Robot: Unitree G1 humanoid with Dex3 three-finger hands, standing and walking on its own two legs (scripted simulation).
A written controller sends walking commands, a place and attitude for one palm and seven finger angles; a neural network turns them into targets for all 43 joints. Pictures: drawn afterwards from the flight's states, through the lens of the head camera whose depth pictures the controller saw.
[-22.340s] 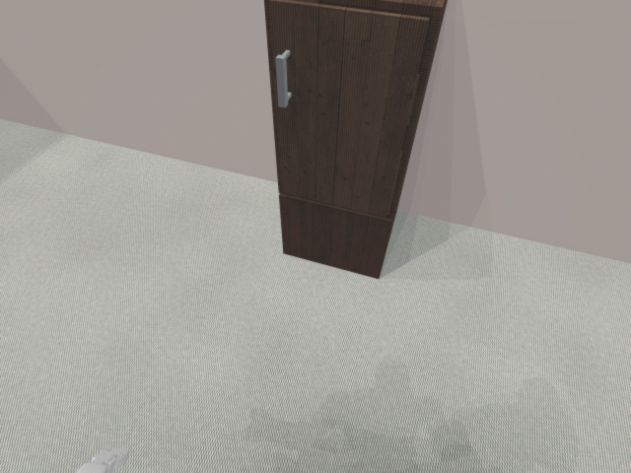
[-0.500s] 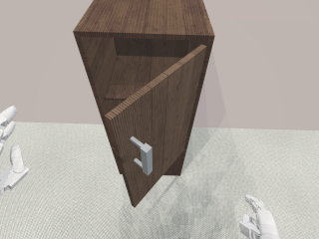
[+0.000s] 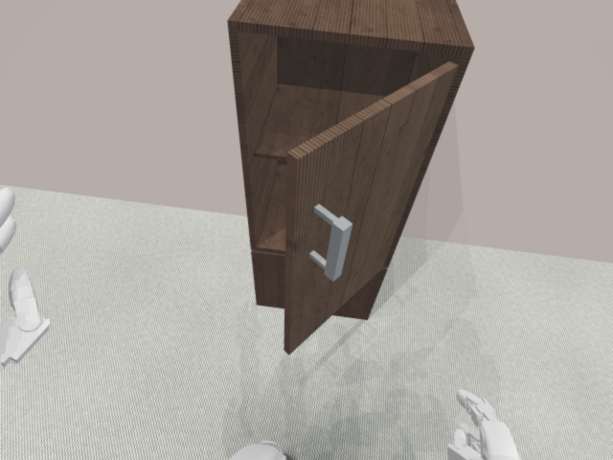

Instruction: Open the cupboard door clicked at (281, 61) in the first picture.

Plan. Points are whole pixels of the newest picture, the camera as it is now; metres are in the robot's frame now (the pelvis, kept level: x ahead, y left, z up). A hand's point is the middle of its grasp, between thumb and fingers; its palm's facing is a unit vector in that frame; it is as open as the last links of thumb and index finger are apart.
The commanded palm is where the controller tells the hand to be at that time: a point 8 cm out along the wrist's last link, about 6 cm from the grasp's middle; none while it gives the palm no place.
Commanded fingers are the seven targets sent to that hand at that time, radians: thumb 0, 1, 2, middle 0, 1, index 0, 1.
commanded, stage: step back with the hand held close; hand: left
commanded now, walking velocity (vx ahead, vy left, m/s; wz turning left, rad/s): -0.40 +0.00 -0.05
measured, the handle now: (327, 243) +0.42 +0.01 +0.03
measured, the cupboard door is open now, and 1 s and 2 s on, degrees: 52 52 52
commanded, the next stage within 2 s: stop stepping back and stand still in 0.24 s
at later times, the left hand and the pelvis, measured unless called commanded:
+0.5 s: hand out of the picture +0.07 +0.29 +0.18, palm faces +0.28 -0.83 -0.48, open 7.4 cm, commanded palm +0.02 +0.34 +0.19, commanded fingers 0.00 0.90 0.90 -0.20 -0.30 -0.20 -0.30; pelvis -0.15 +0.05 -0.02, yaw -5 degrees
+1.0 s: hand out of the picture -0.06 +0.38 +0.20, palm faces +0.47 -0.80 -0.38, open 7.4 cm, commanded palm -0.12 +0.41 +0.19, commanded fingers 0.00 0.90 0.90 -0.20 -0.30 -0.20 -0.30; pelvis -0.28 +0.12 -0.01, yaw -4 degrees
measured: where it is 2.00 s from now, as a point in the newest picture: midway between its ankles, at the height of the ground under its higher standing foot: outside the picture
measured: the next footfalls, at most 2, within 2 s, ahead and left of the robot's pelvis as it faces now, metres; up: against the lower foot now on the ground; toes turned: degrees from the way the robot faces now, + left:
right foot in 0.46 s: -0.27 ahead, -0.04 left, +0.00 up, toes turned -10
left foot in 0.58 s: +0.03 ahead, +0.08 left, +0.00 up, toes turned -8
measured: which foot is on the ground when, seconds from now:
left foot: down 0.00-0.46, up 0.48-0.56, down 0.58-0.74, up 0.76-0.98, down 1.00-1.00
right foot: down 0.00-0.06, up 0.08-0.44, down 0.46-0.58, up 0.60-0.74, down 0.76-0.98, up 1.00-1.00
